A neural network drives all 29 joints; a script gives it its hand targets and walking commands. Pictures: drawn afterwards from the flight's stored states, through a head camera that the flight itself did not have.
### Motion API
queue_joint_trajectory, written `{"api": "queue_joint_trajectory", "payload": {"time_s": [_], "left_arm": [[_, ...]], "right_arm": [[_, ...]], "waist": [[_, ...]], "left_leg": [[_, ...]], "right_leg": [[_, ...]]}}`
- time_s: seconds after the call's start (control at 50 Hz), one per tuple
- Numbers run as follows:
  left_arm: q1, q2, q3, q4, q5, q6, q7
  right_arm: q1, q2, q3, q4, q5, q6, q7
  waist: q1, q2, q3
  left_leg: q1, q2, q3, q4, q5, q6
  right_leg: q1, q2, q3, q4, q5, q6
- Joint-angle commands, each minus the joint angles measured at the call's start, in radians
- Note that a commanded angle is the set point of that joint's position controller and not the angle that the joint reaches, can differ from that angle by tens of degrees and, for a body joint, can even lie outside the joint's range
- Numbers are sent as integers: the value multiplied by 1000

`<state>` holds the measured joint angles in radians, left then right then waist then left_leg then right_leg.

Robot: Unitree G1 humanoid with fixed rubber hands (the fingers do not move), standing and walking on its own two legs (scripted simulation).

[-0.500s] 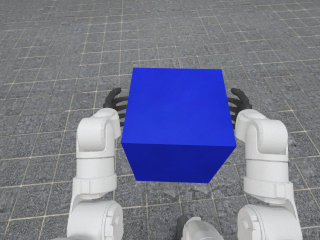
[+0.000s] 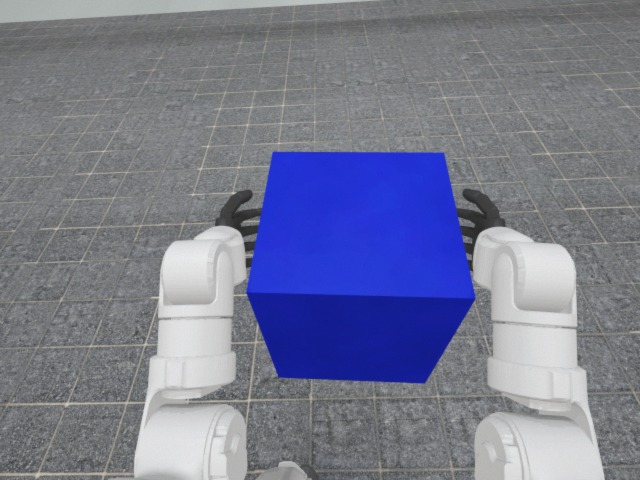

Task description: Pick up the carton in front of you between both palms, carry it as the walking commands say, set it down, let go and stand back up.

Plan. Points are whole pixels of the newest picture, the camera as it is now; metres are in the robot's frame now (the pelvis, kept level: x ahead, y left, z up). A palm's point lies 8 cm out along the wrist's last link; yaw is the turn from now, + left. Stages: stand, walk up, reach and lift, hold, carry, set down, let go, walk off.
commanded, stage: carry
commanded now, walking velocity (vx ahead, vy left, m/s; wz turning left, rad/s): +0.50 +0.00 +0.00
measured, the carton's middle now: (353, 275) +0.36 +0.01 +0.06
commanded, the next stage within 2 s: none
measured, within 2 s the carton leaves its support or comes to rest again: neither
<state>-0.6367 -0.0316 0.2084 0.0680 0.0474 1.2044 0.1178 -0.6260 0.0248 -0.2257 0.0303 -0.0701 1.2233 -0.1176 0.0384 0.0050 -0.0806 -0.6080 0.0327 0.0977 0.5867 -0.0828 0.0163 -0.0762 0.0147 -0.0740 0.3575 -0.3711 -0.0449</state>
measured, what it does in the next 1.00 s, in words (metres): walks ahead: left foot, then right foot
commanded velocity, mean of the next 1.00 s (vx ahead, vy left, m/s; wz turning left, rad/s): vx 0.50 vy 0.00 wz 0.00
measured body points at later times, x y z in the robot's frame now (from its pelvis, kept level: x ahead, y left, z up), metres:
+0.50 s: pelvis +0.30 +0.01 +0.00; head +0.29 +0.03 +0.45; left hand +0.59 +0.16 +0.10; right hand +0.58 -0.15 +0.10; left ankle +0.17 +0.10 -0.74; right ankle +0.45 -0.12 -0.70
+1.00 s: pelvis +0.60 -0.01 +0.01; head +0.58 -0.02 +0.46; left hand +0.87 +0.14 +0.10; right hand +0.88 -0.16 +0.10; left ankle +0.75 +0.14 -0.69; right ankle +0.50 -0.09 -0.74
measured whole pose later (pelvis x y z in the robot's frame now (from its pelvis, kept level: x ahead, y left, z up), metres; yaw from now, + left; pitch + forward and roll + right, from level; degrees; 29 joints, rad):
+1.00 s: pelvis +0.60 -0.01 +0.01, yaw +1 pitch +4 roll +1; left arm -0.14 -0.13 0.10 -0.34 0.10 1.20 0.08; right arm -0.14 0.13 -0.10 -0.36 -0.12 1.22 -0.08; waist 0.01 0.01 -0.15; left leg -0.62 0.11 0.13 0.60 -0.05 -0.02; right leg -0.01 -0.01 -0.19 0.21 -0.27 -0.03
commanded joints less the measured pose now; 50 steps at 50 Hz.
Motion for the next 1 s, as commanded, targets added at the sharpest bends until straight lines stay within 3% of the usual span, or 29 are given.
{"api": "queue_joint_trajectory", "payload": {"time_s": [0.0,0.02,0.04,0.06,0.08,0.1,0.12,0.14,0.18,0.24,0.3,0.34,0.44,0.5,0.54,0.56,0.58,0.6,0.62,0.66,0.68,0.72,0.78,0.88,0.98], "left_arm": [[-584,-1029,-641,-58,-396,13,-259],[-565,-1039,-641,-62,-390,16,-260],[-554,-1040,-641,-71,-386,19,-262],[-557,-1085,-655,-82,-396,29,-265],[-548,-1086,-659,-110,-394,31,-268],[-543,-1127,-674,-129,-394,26,-269],[-519,-1146,-680,-163,-392,18,-268],[-490,-1165,-693,-196,-385,9,-264],[-412,-1178,-720,-270,-362,-7,-252],[-232,-1152,-769,-364,-313,-31,-233],[-94,-1080,-808,-454,-276,-42,-226],[-39,-1075,-818,-481,-296,-29,-232],[12,-976,-823,-495,-319,18,-250],[13,-939,-810,-466,-325,44,-262],[31,-928,-788,-424,-319,51,-269],[35,-929,-778,-405,-314,50,-273],[35,-915,-762,-377,-301,48,-275],[40,-943,-758,-344,-304,41,-277],[25,-971,-762,-356,-317,35,-282],[-26,-1038,-792,-379,-337,15,-291],[-50,-1059,-802,-394,-347,5,-295],[-54,-1073,-817,-401,-359,-11,-302],[-18,-1050,-823,-414,-367,-21,-307],[4,-989,-818,-470,-370,-15,-303],[54,-925,-788,-460,-339,17,-286]], "right_arm": [[-571,1041,659,0,369,1,217],[-540,1050,653,7,371,4,226],[-506,1059,646,9,371,6,235],[-502,1039,635,17,349,4,237],[-463,1077,638,13,352,2,243],[-459,1100,644,-51,359,0,249],[-466,1135,664,-105,368,-2,255],[-470,1157,682,-166,379,-8,261],[-428,1173,721,-262,392,-19,268],[-269,1140,770,-364,386,-30,279],[-116,1107,806,-411,383,-36,295],[-51,1051,803,-441,389,-28,299],[28,953,793,-433,364,6,297],[33,924,784,-401,344,26,291],[18,914,787,-386,344,35,289],[5,908,790,-380,344,37,290],[-23,919,807,-383,354,45,290],[-39,932,817,-377,359,45,293],[-70,967,824,-365,367,35,296],[-83,1024,829,-357,375,9,300],[-79,1044,834,-354,374,-3,298],[-58,1065,847,-352,361,-23,289],[-11,1068,850,-359,345,-40,275],[6,1023,851,-407,344,-36,263],[25,956,838,-421,347,4,262]], "waist": [[-21,-150,-308],[-43,-118,-361],[-64,-37,-438],[-51,189,-523],[-62,266,-476],[-57,207,-437],[-56,102,-406],[-52,52,-368],[-44,90,-375],[-49,114,-382],[-57,118,-341],[-58,132,-295],[-65,140,-186],[-60,164,-144],[-36,139,-208],[-20,79,-276],[-17,-146,-364],[-9,-321,-355],[-17,-239,-324],[-25,-70,-284],[-33,-44,-268],[-35,-88,-267],[-30,-113,-246],[-21,-109,-192],[-12,-132,-124]], "left_leg": [[224,-67,100,-197,92,20],[444,-62,107,-211,85,27],[680,88,-82,-168,51,47],[940,356,-514,-171,75,205],[961,371,-663,-267,82,254],[917,355,-570,-263,77,230],[845,326,-492,-272,100,193],[762,305,-407,-301,121,156],[713,269,-299,-346,116,124],[754,243,-205,-362,190,128],[798,222,-145,-356,293,129],[792,209,-118,-361,324,127],[794,190,-58,-345,414,113],[743,191,-16,-285,541,82],[645,155,65,-69,597,37],[493,129,81,108,397,9],[226,44,70,408,79,-31],[-11,-71,5,592,-368,-37],[-73,-2,-86,711,-393,-8],[-48,77,-111,670,-295,14],[-15,104,-118,590,-239,8],[21,100,-75,500,-171,-6],[-20,103,-29,334,-113,-35],[-68,86,21,98,23,-50],[-51,45,73,-43,56,-23]], "right_leg": [[193,-190,22,150,932,-33],[93,-166,-23,273,857,1],[-91,-146,-33,467,533,28],[-408,-41,-31,712,196,64],[-603,32,23,853,-124,64],[-647,-35,73,901,-115,39],[-642,-70,81,866,-58,34],[-612,-104,82,794,-4,39],[-551,-113,62,692,60,59],[-572,-103,15,584,98,81],[-628,-101,-22,481,172,87],[-630,-97,-42,398,223,84],[-598,-68,-97,230,324,47],[-455,-41,-130,132,340,20],[-170,22,-198,61,295,13],[45,-47,-122,78,229,10],[254,-335,338,23,76,-102],[332,-437,639,-120,132,-195],[287,-436,565,-117,178,-197],[110,-377,376,-117,188,-138],[34,-349,300,-150,123,-100],[-23,-315,201,-195,64,-80],[-6,-303,134,-248,74,-97],[103,-268,46,-240,254,-85],[190,-256,-14,-176,499,-78]]}}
